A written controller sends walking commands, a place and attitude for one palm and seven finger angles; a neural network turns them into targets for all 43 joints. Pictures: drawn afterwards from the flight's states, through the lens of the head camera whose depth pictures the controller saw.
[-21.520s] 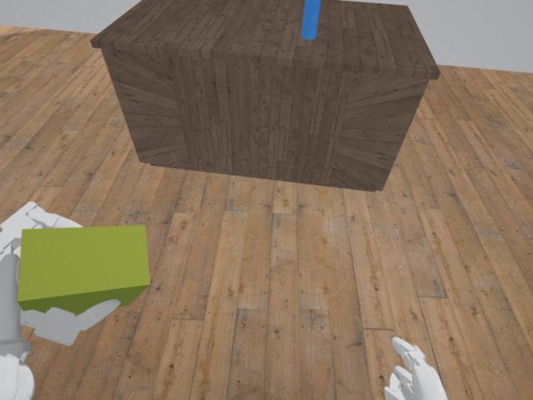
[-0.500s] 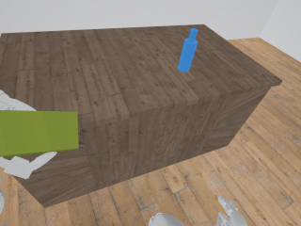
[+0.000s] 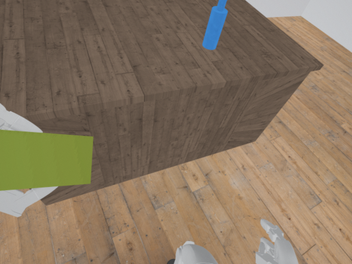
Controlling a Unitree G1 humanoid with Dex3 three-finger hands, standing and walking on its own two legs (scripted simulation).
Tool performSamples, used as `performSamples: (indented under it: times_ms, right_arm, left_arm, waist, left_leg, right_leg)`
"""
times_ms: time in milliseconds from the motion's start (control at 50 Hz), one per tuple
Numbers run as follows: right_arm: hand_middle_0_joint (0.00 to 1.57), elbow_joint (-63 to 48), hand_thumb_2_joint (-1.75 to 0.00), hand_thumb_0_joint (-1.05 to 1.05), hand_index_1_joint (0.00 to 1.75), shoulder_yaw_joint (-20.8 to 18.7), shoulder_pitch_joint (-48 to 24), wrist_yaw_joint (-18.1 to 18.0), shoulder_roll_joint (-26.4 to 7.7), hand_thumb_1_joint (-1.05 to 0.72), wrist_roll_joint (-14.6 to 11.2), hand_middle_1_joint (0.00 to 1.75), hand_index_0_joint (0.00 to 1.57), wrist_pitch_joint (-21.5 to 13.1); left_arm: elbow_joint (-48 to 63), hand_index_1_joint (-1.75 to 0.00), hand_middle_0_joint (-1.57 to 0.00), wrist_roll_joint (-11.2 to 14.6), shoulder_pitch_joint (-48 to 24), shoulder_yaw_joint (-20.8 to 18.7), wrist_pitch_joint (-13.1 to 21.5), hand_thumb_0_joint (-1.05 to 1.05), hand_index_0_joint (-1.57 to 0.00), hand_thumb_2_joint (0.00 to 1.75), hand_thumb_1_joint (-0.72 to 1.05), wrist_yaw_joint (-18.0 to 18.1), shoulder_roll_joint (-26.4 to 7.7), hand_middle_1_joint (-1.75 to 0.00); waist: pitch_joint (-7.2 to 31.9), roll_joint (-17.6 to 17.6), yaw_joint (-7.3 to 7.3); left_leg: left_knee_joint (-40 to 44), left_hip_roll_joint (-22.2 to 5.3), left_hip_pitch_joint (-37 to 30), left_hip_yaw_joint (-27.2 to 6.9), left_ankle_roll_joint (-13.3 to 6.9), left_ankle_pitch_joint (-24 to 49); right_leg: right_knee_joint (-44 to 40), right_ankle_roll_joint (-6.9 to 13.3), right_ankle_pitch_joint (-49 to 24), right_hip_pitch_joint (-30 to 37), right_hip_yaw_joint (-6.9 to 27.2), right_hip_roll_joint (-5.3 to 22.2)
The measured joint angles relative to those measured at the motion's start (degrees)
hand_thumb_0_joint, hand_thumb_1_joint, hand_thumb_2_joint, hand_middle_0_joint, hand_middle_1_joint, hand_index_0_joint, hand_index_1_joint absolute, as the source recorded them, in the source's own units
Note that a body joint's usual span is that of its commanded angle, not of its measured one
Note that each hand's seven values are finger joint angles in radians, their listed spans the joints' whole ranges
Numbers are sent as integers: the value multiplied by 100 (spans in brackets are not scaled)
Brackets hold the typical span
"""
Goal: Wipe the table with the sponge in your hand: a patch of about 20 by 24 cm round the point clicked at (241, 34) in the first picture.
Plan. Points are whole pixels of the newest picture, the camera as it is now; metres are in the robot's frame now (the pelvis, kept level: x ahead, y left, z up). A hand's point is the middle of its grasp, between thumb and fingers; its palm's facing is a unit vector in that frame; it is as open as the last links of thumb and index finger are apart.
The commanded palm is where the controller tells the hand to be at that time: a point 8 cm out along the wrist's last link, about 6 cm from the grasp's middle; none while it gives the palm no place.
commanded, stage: come to a stop and stand still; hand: left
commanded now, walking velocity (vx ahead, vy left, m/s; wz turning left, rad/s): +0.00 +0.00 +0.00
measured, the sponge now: (49, 159) +0.23 +0.23 +0.17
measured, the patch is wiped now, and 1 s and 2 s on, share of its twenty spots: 0.00 0.00 0.00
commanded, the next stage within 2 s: look again from close up in 0.92 s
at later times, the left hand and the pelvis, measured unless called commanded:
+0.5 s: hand out of the picture +0.14 +0.29 +0.22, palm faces +0.48 -0.79 -0.38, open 10.3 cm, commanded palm +0.08 +0.32 +0.22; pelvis -0.05 +0.03 +0.03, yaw +6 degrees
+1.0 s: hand out of the picture +0.14 +0.31 +0.23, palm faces +0.51 -0.74 -0.43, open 10.3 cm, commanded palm +0.08 +0.33 +0.22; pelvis -0.05 +0.04 +0.04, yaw +6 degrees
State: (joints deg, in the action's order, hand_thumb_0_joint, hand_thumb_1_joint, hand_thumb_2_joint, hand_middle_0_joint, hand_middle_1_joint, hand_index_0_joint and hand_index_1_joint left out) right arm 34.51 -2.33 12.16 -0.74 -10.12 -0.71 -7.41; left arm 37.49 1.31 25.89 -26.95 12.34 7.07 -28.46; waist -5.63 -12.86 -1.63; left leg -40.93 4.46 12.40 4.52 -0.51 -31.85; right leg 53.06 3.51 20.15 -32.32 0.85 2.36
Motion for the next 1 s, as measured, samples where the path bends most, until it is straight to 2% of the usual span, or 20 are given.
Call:
performSamples:
  times_ms: [20,40,80,100,140,180,220,260,300,380,440,500,560,600,640,680,740,820,940,1000]
  right_arm:
    - [20,44,-90,1,30,0,-34,-44,43,-91,54,30,20,-90]
    - [19,38,-90,1,30,-1,-10,-75,37,-91,94,30,20,-168]
    - [19,-52,-90,1,30,-27,128,-62,-52,-91,112,30,20,-239]
    - [19,-107,-90,1,30,-44,206,-18,-101,-91,68,30,20,-211]
    - [19,-128,-90,1,30,-33,216,65,-202,-91,-12,30,20,-46]
    - [19,7,-90,1,30,9,100,92,-204,-90,-33,30,20,168]
    - [20,46,-90,1,30,0,113,143,-119,-90,-83,30,20,351]
    - [20,52,-90,1,30,18,165,143,-59,-90,-82,30,20,452]
    - [20,73,-90,1,30,79,239,94,-34,-90,-36,30,20,426]
    - [20,83,-90,1,30,188,411,-96,-146,-90,83,30,20,95]
    - [20,162,-90,1,30,214,298,-209,-75,-90,100,30,20,-121]
    - [20,138,-90,1,30,259,230,-141,35,-90,53,30,20,-274]
    - [20,-7,-90,1,30,339,216,-38,100,-90,-6,30,20,-262]
    - [20,-52,-90,1,30,362,112,17,88,-90,-18,30,20,-156]
    - [20,-8,-90,1,30,348,9,47,34,-90,-40,30,20,-30]
    - [20,57,-90,1,30,349,-16,50,-8,-90,-52,30,20,57]
    - [20,24,-90,1,30,368,45,-6,-112,-90,-10,30,20,84]
    - [20,8,-90,1,30,308,70,-120,-172,-90,18,30,20,37]
    - [20,-23,-90,1,30,286,236,-132,-114,-90,-8,30,20,-96]
    - [20,47,-90,1,30,284,224,-95,-141,-90,-1,30,20,-97]
  left_arm:
    - [-62,-133,-69,-31,22,-75,52,-1,-73,103,-52,74,16,-133]
    - [-177,-133,-69,-36,7,-86,102,-1,-73,103,-52,107,78,-133]
    - [-439,-133,-69,-60,-163,-47,189,-1,-73,103,-52,73,138,-133]
    - [-517,-133,-69,-62,-306,-22,196,-1,-73,103,-52,38,97,-133]
    - [-547,-133,-69,29,-552,-25,217,-1,-73,103,-52,-33,-1,-133]
    - [-579,-133,-69,162,-411,-122,281,-1,-73,103,-52,-92,-15,-133]
    - [-678,-133,-69,236,-33,-212,248,-1,-73,103,-52,-175,42,-133]
    - [-818,-133,-69,251,299,-196,138,-1,-73,103,-52,-223,181,-133]
    - [-876,-133,-69,228,442,-42,-33,-1,-73,103,-52,-212,345,-133]
    - [-549,-132,-69,121,375,490,-205,-1,-73,103,-52,-81,645,-133]
    - [-428,-132,-69,59,30,716,-211,-1,-73,103,-52,17,682,-133]
    - [-556,-132,-69,30,-280,643,-154,-1,-73,103,-52,66,564,-133]
    - [-787,-132,-69,46,-356,372,-64,-1,-73,103,-52,112,351,-133]
    - [-1040,-132,-69,68,-331,243,-10,-1,-73,103,-52,92,351,-133]
    - [-1284,-132,-69,107,-318,311,-94,-1,-73,103,-52,40,483,-133]
    - [-1438,-132,-69,137,-267,469,-242,-1,-73,103,-52,9,664,-133]
    - [-1439,-132,-69,128,-121,726,-389,-1,-73,103,-52,-4,915,-133]
    - [-1146,-132,-69,72,-99,964,-441,-1,-73,103,-52,39,949,-133]
    - [-775,-132,-69,-2,-51,648,-179,-1,-74,103,-52,156,567,-133]
    - [-903,-132,-69,47,-111,490,-44,-1,-74,103,-52,188,564,-133]
  waist:
    - [-61,-41,-62]
    - [-32,131,-4]
    - [66,727,335]
    - [62,961,487]
    - [-108,1265,635]
    - [-196,1397,684]
    - [-77,1355,594]
    - [49,1262,462]
    - [107,1114,325]
    - [122,961,70]
    - [-74,821,-76]
    - [9,990,32]
    - [247,1168,76]
    - [319,1356,93]
    - [337,1498,119]
    - [376,1445,75]
    - [378,1325,69]
    - [90,1104,26]
    - [103,1187,53]
    - [207,1369,63]
  left_leg:
    - [217,50,-188,167,-62,373]
    - [310,-8,-264,186,-98,641]
    - [234,-195,-172,-129,-107,702]
    - [-37,-236,7,-300,-120,694]
    - [-1252,-283,573,-473,-159,751]
    - [-2456,-255,1115,-624,-75,777]
    - [-2977,-283,1545,-641,10,925]
    - [-2915,-411,1773,-610,40,1092]
    - [-2170,-540,1661,-531,2,1172]
    - [335,-611,646,-489,-143,1184]
    - [548,-454,451,-413,63,1650]
    - [855,-421,319,-552,89,1896]
    - [905,-420,368,-556,93,1915]
    - [596,-474,519,-567,75,1536]
    - [115,-456,703,-602,62,1253]
    - [-28,-400,741,-519,40,1270]
    - [719,-431,390,-434,-22,1290]
    - [1134,-365,163,-380,16,2035]
    - [1287,-405,79,-463,41,1968]
    - [1222,-491,132,-502,51,1885]
  right_leg:
    - [290,-6,317,37,28,-35]
    - [398,1,629,135,-84,-145]
    - [-139,66,758,525,-341,-394]
    - [-769,122,362,837,-417,-452]
    - [-1421,197,-726,1187,-633,-472]
    - [-1290,186,-603,1184,-727,-542]
    - [-1319,180,-526,1098,-641,-579]
    - [-1442,184,-625,999,-518,-583]
    - [-1590,158,-762,939,-443,-503]
    - [-1528,26,-683,800,-477,-314]
    - [-715,-150,186,709,-179,-322]
    - [-382,-239,240,838,-127,-426]
    - [-1625,-275,76,1482,-202,-364]
    - [-2032,-124,-678,1583,-233,-427]
    - [-2126,-46,-842,1600,-264,-463]
    - [-2253,-44,-881,1605,-196,-421]
    - [-2301,-95,-920,1543,-153,-381]
    - [-2063,-201,-746,1516,-95,-299]
    - [-2469,-201,-999,1728,-173,-336]
    - [-2637,-152,-1009,1786,-210,-426]
